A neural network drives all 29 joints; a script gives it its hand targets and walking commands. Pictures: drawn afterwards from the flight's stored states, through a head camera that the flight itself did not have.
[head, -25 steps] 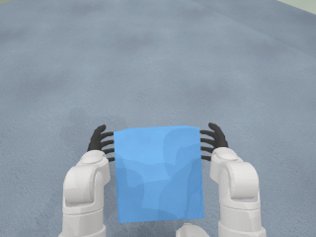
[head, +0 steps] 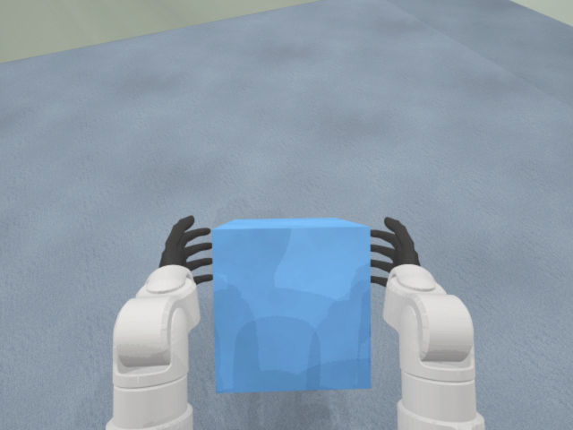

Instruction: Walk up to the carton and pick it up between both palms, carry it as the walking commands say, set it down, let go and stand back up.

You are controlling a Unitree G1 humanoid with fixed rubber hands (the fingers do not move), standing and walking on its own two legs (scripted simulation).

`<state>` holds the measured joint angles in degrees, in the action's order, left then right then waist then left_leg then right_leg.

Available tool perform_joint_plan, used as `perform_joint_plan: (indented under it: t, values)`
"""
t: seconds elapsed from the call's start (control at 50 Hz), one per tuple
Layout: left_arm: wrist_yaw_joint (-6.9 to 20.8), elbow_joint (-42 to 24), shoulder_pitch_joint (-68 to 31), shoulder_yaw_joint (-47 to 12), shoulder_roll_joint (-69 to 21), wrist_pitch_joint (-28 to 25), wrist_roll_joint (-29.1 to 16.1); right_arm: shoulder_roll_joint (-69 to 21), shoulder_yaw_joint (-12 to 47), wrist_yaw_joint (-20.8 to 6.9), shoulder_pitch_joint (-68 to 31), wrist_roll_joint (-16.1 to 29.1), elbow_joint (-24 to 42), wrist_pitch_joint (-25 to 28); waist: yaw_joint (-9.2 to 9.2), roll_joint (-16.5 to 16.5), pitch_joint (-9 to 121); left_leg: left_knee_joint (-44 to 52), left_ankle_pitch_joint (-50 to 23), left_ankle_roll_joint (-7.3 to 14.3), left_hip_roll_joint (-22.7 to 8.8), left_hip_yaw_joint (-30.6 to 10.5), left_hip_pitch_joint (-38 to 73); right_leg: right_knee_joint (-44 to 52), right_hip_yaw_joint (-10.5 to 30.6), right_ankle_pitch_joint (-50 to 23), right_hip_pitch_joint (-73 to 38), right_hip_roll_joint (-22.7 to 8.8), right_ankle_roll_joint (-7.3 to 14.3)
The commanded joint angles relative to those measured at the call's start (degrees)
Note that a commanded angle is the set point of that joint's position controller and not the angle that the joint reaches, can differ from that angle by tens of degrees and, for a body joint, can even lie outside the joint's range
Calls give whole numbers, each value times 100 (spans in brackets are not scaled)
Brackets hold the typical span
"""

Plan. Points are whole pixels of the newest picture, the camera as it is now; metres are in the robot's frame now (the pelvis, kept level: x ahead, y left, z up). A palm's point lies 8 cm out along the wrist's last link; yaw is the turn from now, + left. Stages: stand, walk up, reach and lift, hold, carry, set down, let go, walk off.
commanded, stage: carry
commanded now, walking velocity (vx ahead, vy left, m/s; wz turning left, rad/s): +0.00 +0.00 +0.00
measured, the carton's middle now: (288, 286) +0.34 +0.00 -0.03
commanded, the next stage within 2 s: none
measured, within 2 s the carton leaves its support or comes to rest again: neither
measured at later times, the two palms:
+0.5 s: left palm (194, 219) +0.37 +0.13 +0.11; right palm (392, 212) +0.38 -0.15 +0.10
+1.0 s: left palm (212, 223) +0.36 +0.10 +0.11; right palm (415, 227) +0.35 -0.18 +0.09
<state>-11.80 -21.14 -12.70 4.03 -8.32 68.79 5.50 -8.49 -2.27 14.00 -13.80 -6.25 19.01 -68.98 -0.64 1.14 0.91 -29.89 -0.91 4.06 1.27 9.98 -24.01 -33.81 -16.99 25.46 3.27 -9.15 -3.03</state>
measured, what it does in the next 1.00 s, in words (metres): steps on the spot: right foot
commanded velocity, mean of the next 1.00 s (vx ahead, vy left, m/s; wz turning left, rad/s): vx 0.00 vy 0.00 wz -0.37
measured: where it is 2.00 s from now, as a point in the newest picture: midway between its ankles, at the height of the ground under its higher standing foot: outside the picture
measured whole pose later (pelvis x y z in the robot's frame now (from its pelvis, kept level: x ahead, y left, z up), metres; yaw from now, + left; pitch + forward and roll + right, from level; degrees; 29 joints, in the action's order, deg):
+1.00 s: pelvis +0.08 -0.03 +0.00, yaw -1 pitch +3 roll +2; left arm -13.2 -20.6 -13.2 4.0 -8.4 70.2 5.5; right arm -8.5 -2.3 13.6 -13.8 -6.3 17.6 -70.5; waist -0.6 -0.3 2.2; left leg -29.0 16.0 1.2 -1.6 9.3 -15.7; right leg -31.3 -5.3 11.7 22.5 -1.0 3.1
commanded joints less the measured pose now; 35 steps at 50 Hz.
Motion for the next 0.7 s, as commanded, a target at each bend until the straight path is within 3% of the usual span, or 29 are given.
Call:
perform_joint_plan:
  t: [0.0, 0.02, 0.04, 0.06, 0.1, 0.16, 0.2, 0.22, 0.24, 0.26, 0.28, 0.36, 0.44, 0.52, 0.58, 0.64, 0.68]
  values:
    - [1220, -500, -2298, -3304, -5226, -17, -2061, -5387, 2963, -1281, -1699, 2150, 458, 26, -50, 861, 2679, 241, -6280, 1399, -2102, -2651, 3668, -4345, 1394, 942, 2843, 670, -58]
    - [1230, -429, -2249, -3304, -5436, -22, -2094, -5508, 3058, -1317, -1830, 2153, 597, 22, -76, 312, 2475, 464, -5337, 1279, -1905, -2398, 3298, -3915, 1612, 728, 2918, 504, 0]
    - [1184, -483, -2253, -3354, -5685, -68, -2103, -5655, 3086, -1353, -1902, 2217, 750, 47, -83, 434, 2418, 497, -4757, 1002, -1786, -2156, 3560, -3281, 1642, 622, 3268, 309, -60]
    - [1163, -628, -2265, -3462, -5758, -45, -2123, -5780, 3005, -1398, -1801, 2218, 560, 61, -67, 668, 2377, 478, -4443, 948, -1596, -2158, 3573, -2268, 1707, 550, 3320, 207, -42]
    - [1166, -950, -2489, -3597, -5775, -122, -2204, -5912, 2992, -1448, -1741, 2272, 573, 169, -58, 873, 2567, 419, -4500, 847, -1383, -1691, 3153, -1189, 1493, 174, 2654, 361, -131]
    - [1188, -974, -2512, -3542, -5861, -193, -2219, -5930, 3028, -1458, -1833, 2250, 740, 257, -60, 771, 2738, 503, -3642, 738, -1286, -1476, 2434, 113, 1339, -532, 1636, 575, 31]
    - [1217, -850, -2377, -3443, -5884, -210, -2166, -5887, 3069, -1442, -1862, 2215, 712, 263, 47, 660, 2628, 322, -2632, 441, -1025, -1178, 2021, 1388, 1114, -1730, 946, 630, 88]
    - [1238, -789, -2344, -3392, -5862, -202, -2141, -5855, 3058, -1431, -1825, 2176, 665, 255, 74, 495, 2622, 241, -1736, 170, -838, -1046, 1641, 1655, 1270, -2436, 417, 368, 182]
    - [1256, -725, -2262, -3321, -5771, -188, -2098, -5825, 3066, -1422, -1758, 2129, 638, 233, 71, -83, 2665, 5, -529, -96, -574, -760, 1167, 1557, 1695, -3508, -58, -327, 355]
    - [1253, -636, -2213, -3292, -5726, -169, -2039, -5800, 3045, -1417, -1671, 2081, 576, 196, 32, -628, 2539, 37, 882, -256, -338, -547, 937, 1367, 1915, -4104, -15, -818, 529]
    - [1263, -479, -2109, -3243, -5696, -131, -1986, -5768, 3050, -1408, -1670, 2054, 502, 161, 0, -914, 2296, 131, 1580, -282, -236, -564, 855, 1387, 1944, -4100, 223, -905, 563]
    - [1275, -186, -2062, -2977, -5511, -47, -1920, -5774, 3145, -1358, -2052, 2141, 500, 90, 25, -1014, 2265, 239, 1223, -255, -444, -749, 915, 1397, 1723, -3438, 82, -704, 465]
    - [1249, -274, -2275, -3091, -5548, -5, -1912, -5790, 3073, -1405, -2119, 2175, 395, 65, 50, -419, 2370, 523, 203, -260, -776, -865, 1360, 1053, 1637, -3142, 318, -361, 357]
    - [1238, -370, -2349, -3196, -5568, 52, -2021, -5835, 3074, -1413, -2103, 2213, 480, 56, 43, -18, 2399, 163, -1124, -172, -1031, -974, 1695, 319, 1564, -3497, 984, -27, 362]
    - [1226, -400, -2405, -3296, -5642, 78, -2058, -5845, 3030, -1436, -2061, 2224, 472, 58, 30, 408, 2326, 43, -2176, -34, -1317, -1079, 2203, 195, 1306, -2449, 1656, 359, 303]
    - [1228, -430, -2513, -3353, -5696, 100, -2098, -5849, 2976, -1441, -2077, 2197, 483, 70, 17, 654, 2128, 18, -2346, 123, -1548, -1098, 2496, 343, 1084, -1365, 2180, 632, 258]
    - [1234, -462, -2518, -3347, -5673, 104, -2125, -5841, 2963, -1424, -2007, 2150, 475, 68, 28, 542, 2142, -90, -2101, 129, -1556, -962, 2534, 463, 1117, -1407, 2184, 626, 273]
